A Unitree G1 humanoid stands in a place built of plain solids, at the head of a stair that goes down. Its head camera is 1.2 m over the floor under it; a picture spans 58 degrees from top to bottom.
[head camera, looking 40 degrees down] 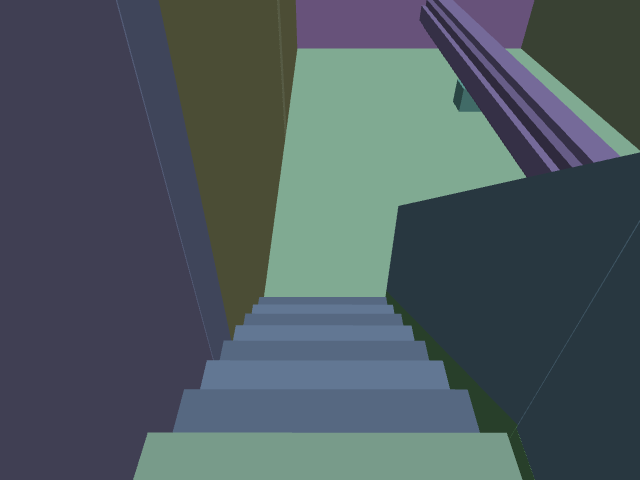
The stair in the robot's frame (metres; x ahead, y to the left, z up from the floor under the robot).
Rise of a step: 0.20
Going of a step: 0.25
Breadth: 1.02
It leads straight ahead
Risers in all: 8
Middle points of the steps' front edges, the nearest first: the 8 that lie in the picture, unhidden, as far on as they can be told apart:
0.59 -0.02 0.00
0.84 -0.02 -0.19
1.09 -0.02 -0.39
1.34 -0.02 -0.58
1.60 -0.02 -0.78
1.85 -0.02 -0.98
2.10 -0.02 -1.17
2.35 -0.02 -1.37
